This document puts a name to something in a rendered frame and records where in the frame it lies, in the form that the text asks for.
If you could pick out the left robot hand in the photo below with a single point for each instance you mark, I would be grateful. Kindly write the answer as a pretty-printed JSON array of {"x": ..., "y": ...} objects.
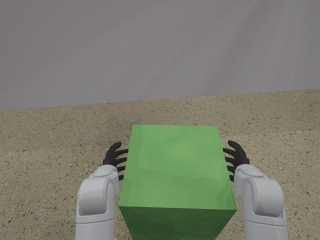
[{"x": 112, "y": 154}]

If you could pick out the right robot hand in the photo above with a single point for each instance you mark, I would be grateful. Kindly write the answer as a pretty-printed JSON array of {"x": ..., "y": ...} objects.
[{"x": 239, "y": 155}]

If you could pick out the carton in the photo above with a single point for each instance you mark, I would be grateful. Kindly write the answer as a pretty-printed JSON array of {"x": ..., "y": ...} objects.
[{"x": 176, "y": 184}]

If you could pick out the left robot forearm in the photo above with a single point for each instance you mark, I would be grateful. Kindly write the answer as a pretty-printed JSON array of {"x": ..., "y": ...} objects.
[{"x": 95, "y": 207}]

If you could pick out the right robot forearm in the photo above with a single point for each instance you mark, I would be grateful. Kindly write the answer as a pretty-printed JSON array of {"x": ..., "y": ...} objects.
[{"x": 263, "y": 204}]

